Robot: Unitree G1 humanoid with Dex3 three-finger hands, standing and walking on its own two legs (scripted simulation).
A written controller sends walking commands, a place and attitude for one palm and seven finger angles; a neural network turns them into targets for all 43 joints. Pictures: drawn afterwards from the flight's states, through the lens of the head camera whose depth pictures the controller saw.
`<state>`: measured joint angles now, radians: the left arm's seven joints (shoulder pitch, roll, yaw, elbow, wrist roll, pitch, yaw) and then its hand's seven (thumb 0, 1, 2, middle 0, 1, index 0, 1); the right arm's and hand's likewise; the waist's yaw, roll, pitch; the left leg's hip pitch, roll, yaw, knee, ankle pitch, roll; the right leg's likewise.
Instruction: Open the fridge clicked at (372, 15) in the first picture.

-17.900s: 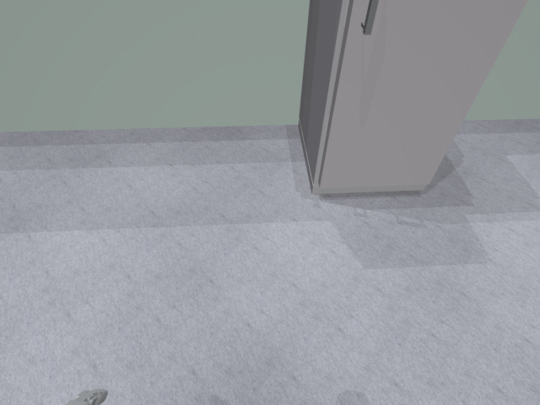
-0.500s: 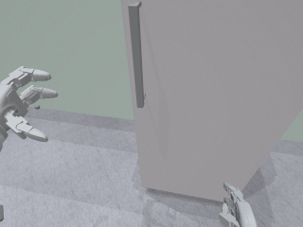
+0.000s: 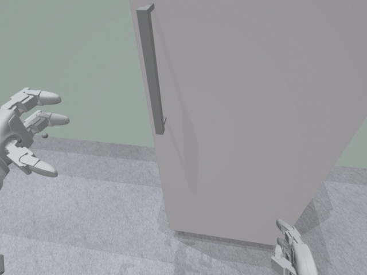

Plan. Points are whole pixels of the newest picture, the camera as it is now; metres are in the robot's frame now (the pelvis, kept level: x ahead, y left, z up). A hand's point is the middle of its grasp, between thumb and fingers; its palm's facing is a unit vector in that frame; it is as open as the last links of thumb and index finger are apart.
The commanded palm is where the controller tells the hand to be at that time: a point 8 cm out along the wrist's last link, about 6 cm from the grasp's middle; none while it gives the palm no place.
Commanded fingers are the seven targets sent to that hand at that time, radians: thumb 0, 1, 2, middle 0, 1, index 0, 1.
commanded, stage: move the hooked fingers beside the handle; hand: left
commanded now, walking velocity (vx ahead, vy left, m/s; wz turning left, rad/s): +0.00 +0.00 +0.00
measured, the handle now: (155, 78) +0.49 +0.11 +0.22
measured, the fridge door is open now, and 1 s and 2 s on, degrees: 0 0 0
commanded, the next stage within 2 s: none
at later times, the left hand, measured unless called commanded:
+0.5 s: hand (73, 120) +0.33 +0.25 +0.22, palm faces -0.01 -0.99 -0.11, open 14.0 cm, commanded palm +0.29 +0.29 +0.23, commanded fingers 0.00 -0.50 0.30 -0.30 -1.20 -0.30 -1.20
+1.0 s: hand (90, 109) +0.37 +0.23 +0.21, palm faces -0.02 -1.00 -0.06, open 14.0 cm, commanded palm +0.35 +0.28 +0.22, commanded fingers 0.00 -0.50 0.30 -0.30 -1.20 -0.30 -1.20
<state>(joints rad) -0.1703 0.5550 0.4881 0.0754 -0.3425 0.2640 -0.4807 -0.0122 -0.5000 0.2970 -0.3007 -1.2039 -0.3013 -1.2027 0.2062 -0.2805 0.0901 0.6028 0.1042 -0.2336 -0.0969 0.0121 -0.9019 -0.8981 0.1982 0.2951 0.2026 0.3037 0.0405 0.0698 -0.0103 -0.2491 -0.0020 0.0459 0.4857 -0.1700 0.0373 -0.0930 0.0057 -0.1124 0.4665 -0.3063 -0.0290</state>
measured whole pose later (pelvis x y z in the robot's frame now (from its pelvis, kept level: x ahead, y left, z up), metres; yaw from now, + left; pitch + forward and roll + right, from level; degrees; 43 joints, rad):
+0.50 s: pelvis +0.01 -0.01 +0.00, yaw +0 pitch -3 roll +0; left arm -0.28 0.52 0.43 0.17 -0.32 0.24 -0.45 -0.01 -0.50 0.30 -0.30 -1.20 -0.30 -1.20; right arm 0.20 -0.28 0.08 0.60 0.11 -0.20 -0.10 0.01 -0.90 -0.90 0.20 0.30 0.20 0.30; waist 0.03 0.06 -0.02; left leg -0.25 0.00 0.05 0.49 -0.19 0.03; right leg -0.10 0.01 -0.11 0.47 -0.33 -0.04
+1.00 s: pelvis +0.01 +0.00 +0.00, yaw -1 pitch -2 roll +0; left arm -0.44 0.49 0.37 0.35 -0.28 0.23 -0.39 -0.01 -0.50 0.30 -0.30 -1.20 -0.30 -1.20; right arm 0.21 -0.28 0.07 0.61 0.11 -0.15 -0.10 0.01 -0.90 -0.90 0.20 0.29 0.20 0.30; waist 0.01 0.05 -0.01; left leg -0.27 0.00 0.05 0.49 -0.19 0.03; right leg -0.12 0.01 -0.10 0.47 -0.32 -0.03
